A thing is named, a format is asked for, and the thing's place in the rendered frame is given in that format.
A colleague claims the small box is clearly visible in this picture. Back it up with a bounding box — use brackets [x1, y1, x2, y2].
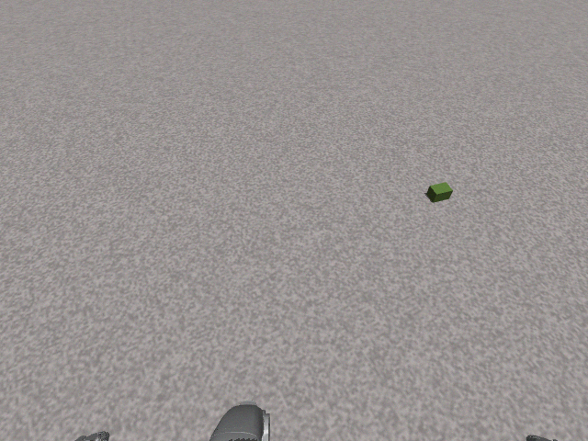
[426, 182, 453, 203]

